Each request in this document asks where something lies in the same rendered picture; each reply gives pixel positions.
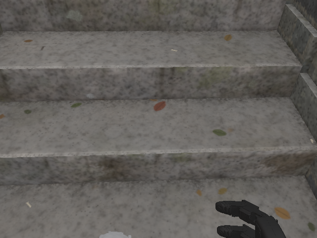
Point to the right robot hand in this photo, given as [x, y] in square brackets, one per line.
[265, 226]

